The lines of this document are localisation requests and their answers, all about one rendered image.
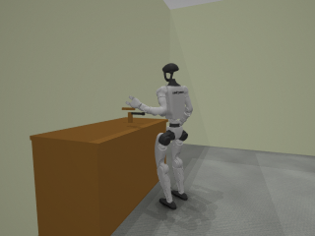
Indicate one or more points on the left robot forearm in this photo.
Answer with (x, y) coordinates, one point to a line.
(150, 110)

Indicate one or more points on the robot right upper arm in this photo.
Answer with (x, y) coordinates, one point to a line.
(188, 107)

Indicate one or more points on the right robot forearm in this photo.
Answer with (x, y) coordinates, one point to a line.
(184, 119)

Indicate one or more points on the tap lever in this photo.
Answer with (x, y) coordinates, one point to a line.
(138, 113)

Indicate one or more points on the robot left foot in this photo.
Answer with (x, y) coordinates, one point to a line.
(171, 205)

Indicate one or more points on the robot left hand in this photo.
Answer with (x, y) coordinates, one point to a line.
(134, 103)

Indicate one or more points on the robot right shin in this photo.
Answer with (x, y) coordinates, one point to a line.
(179, 177)

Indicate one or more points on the counter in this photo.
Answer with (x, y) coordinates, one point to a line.
(89, 178)

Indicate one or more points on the robot left upper arm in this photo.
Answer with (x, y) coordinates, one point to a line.
(161, 97)

